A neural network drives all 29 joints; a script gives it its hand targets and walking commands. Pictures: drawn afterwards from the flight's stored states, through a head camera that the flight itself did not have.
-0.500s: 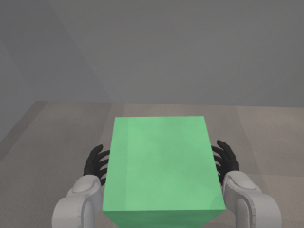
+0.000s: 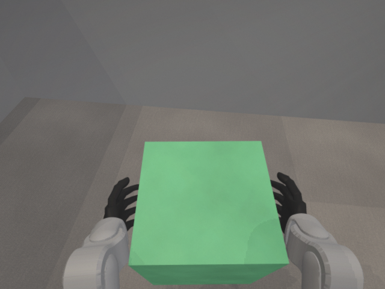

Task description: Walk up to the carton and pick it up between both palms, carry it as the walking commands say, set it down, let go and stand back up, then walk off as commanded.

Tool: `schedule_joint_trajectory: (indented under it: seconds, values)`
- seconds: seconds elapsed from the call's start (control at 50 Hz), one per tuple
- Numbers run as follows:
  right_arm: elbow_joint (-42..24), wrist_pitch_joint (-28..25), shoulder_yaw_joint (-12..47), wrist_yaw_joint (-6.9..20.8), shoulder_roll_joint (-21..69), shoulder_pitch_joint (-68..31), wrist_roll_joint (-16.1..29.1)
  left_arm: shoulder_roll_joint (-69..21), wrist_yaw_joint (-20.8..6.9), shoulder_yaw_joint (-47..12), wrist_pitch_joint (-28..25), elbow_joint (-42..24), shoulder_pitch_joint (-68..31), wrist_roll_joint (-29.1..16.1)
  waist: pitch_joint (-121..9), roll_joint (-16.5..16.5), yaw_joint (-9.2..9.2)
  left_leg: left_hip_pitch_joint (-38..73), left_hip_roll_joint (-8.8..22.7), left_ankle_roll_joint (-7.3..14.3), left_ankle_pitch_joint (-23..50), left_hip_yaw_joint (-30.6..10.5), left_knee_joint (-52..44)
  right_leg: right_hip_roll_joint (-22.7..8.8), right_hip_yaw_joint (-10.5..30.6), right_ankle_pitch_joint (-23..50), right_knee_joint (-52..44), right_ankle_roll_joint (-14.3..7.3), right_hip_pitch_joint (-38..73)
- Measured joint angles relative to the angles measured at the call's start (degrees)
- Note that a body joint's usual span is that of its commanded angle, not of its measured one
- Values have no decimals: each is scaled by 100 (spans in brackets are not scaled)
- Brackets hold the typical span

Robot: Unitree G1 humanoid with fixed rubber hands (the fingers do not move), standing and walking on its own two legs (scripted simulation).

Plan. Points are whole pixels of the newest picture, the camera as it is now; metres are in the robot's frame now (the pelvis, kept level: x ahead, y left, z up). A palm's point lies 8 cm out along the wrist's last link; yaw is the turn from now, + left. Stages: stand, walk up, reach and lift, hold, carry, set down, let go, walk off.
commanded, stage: carry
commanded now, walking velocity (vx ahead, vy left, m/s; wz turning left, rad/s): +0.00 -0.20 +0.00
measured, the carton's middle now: (202, 219) +0.27 +0.00 +0.03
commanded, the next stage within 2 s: none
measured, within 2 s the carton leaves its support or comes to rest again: neither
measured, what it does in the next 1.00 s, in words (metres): steps to the right: right foot, then left foot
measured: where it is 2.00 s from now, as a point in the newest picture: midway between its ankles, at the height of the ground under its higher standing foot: outside the picture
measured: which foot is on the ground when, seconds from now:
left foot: down 0.00-0.32, up 0.34-0.68, down 0.70-1.00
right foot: up 0.00-0.28, down 0.30-0.72, up 0.74-1.00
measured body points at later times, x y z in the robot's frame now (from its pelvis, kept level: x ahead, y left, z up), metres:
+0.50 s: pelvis -0.03 -0.15 +0.01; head +0.00 -0.19 +0.46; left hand +0.22 -0.02 +0.08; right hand +0.21 -0.32 +0.06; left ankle -0.08 -0.03 -0.65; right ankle +0.04 -0.23 -0.73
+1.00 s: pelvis -0.07 -0.29 +0.01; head -0.05 -0.28 +0.46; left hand +0.18 -0.11 +0.10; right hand +0.21 -0.41 +0.11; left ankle -0.10 -0.11 -0.73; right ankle +0.00 -0.46 -0.68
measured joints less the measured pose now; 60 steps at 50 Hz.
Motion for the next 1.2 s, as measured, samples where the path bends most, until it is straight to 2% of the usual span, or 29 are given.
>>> schedule_joint_trajectory:
  seconds: [0.02, 0.06, 0.12, 0.2, 0.26, 0.3, 0.32, 0.34, 0.38, 0.4, 0.44, 0.48, 0.52, 0.58, 0.68, 0.7, 0.72, 0.74, 0.78, 0.8, 0.86, 0.92, 0.98, 1.04, 1.08, 1.1, 1.14, 1.16, 1.2]
  values:
    - [34, 0, 20, 4, -1, 27, -18, -3, 0, 5, 5, 20, 41, -4, -32, 43, -7, -7, 30, -42, 9, -42, 4, -14, 71, -385, 351, 249, -98]
    - [77, 38, 36, 15, 2, 121, -53, -8, -1, -15, 37, 86, 119, -2, -103, 282, -17, -5, 175, -85, -5, -190, 6, -6, 439, -1150, 1537, 544, -400]
    - [113, 51, 52, 36, 17, 267, -94, -6, -2, -34, 115, 160, 150, 9, -172, 519, 115, 148, 368, -229, 104, -300, -208, -283, 945, -1137, 2339, 681, -560]
    - [-17, 10, 126, 41, 7, 154, -145, 0, 0, 61, 101, -2, 34, -61, -17, 520, 275, 188, 675, -496, 179, -380, -206, -626, 1148, -935, 1863, 832, -487]
    - [-132, 49, 117, 45, -1, 8, -207, 4, -1, 96, 41, -35, -83, -118, 104, 421, 324, 107, 900, -738, 191, -525, -79, -631, 978, -720, 1107, 865, -233]
    - [-135, 87, 94, 57, -2, -28, -229, 5, 4, 88, 50, -10, -123, -114, 88, 320, 364, 14, 1002, -907, 127, -587, 116, -585, 835, -252, 388, 829, 65]
    - [-93, 97, 61, 68, -7, -45, -229, 1, 6, 64, 43, 47, -127, -97, 71, 335, 382, -71, 1075, -913, 53, -620, 291, -521, 801, 147, 286, 765, 63]
    - [-28, 117, -6, 81, -9, -43, -219, 0, 10, 10, 23, 158, -120, -69, 68, 391, 360, -210, 1105, -810, -195, -678, 566, -468, 767, 175, 429, 673, -25]
    - [85, 181, -124, 97, -2, 40, -199, 3, 20, -96, 51, 395, -110, -23, 100, 363, 245, -595, 805, -664, -1195, -701, 1512, -532, 769, 31, 532, 510, -120]
    - [110, 216, -152, 98, 1, 96, -203, 3, 20, -129, 71, 482, -95, -15, 144, 369, 179, -775, 635, -599, -1391, -649, 2021, -558, 773, 40, 434, 454, -96]
    - [95, 233, -157, 90, 6, 199, -189, -1, 21, -154, 105, 514, -56, -21, 239, 420, 65, -1049, 353, -479, -1316, -492, 2775, -553, 782, 233, 129, 402, -25]
    - [5, 165, -111, 54, 11, 252, -141, -3, 13, -126, 72, 408, -28, -51, 310, 478, -36, -1192, 169, -388, -1040, -365, 3045, -480, 763, 425, -111, 316, 2]
    - [-118, 63, -61, -10, 10, 233, -82, -4, -8, -78, -34, 274, -28, -95, 337, 519, -110, -1199, 58, -328, -864, -302, 2941, -371, 698, 545, -254, 222, 6]
    - [-250, -17, -12, -76, 1, 94, -54, -5, -61, -28, -243, 146, -26, -125, 237, 463, -118, -1028, -60, -240, -848, -275, 2443, -210, 583, 626, -326, 73, -47]
    - [-66, 30, 20, -57, -6, -32, -51, -9, -86, -10, -258, 125, 94, -23, -179, 88, -17, -212, -171, -67, -741, -194, 737, -21, 370, 706, -439, -129, -88]
    - [16, 56, 18, -35, -5, -28, -59, -9, -81, -18, -196, 142, 121, 16, -264, 48, -7, 77, -142, -26, -524, -135, 142, 34, 299, 727, -485, -125, -71]
    - [145, 52, 37, -9, -2, -10, -68, -5, -74, 3, -125, 180, 133, 50, -317, -60, -6, 198, -139, 1, -57, -127, -205, 24, 258, 690, -460, -23, -73]
    - [293, 59, 70, 9, 0, 26, -83, -6, -68, 35, -41, 236, 173, 71, -347, -138, 4, 247, -128, -11, 156, -149, -290, 10, 256, 333, -268, 227, -101]
    - [462, 129, 84, 34, 3, 171, -102, -18, -49, 20, 130, 339, 275, 109, -391, 19, 27, 296, 58, -71, 234, -309, -350, 97, 455, -670, 852, 492, -389]
    - [489, 147, 66, 54, 10, 262, -106, -20, -30, -11, 216, 366, 289, 125, -381, 124, 60, 345, 153, -101, 262, -388, -431, 91, 604, -832, 1465, 554, -544]
    - [413, 105, 25, 101, 32, 420, -101, -9, 19, -69, 365, 337, 199, 130, -262, 331, 244, 466, 375, -254, 413, -491, -675, -181, 1059, -579, 2554, 691, -846]
    - [147, 28, 63, 100, 15, 257, -118, 3, 36, -6, 307, 88, 4, 45, 4, 375, 393, 421, 566, -425, 461, -457, -616, -528, 1336, -435, 2586, 848, -945]
    - [-123, 12, 47, 93, 0, 27, -159, 7, 42, 41, 184, -93, -196, -44, 200, 333, 424, 271, 751, -613, 436, -473, -442, -718, 1308, -453, 2031, 963, -805]
    - [-225, 70, 27, 97, -1, -39, -213, 8, 40, 46, 143, -85, -267, -87, 183, 280, 409, 101, 919, -850, 378, -508, -239, -732, 1120, -331, 1061, 954, -374]
    - [-187, 120, 10, 103, -6, -37, -234, 4, 36, 26, 144, -8, -246, -79, 112, 305, 409, -58, 1055, -956, 213, -506, 105, -640, 1010, 149, 327, 835, -57]
    - [-111, 149, -58, 109, -10, -53, -224, 2, 35, -23, 102, 126, -233, -59, 137, 451, 361, -203, 1137, -849, -38, -593, 421, -537, 970, 196, 435, 733, -124]
    - [-2, 214, -176, 109, -6, 12, -214, 3, 34, -111, 86, 407, -241, -36, 256, 503, 174, -599, 856, -696, -1088, -687, 1439, -573, 980, 46, 605, 584, -209]
    - [5, 242, -210, 102, -1, 72, -218, 3, 29, -147, 84, 511, -238, -41, 336, 517, 75, -794, 687, -630, -1311, -651, 1981, -606, 978, 38, 539, 531, -175]
    - [-27, 250, -210, 72, 6, 185, -196, 2, 17, -167, 78, 568, -196, -61, 458, 563, -77, -1118, 418, -498, -1223, -517, 2859, -598, 978, 188, 268, 470, -86]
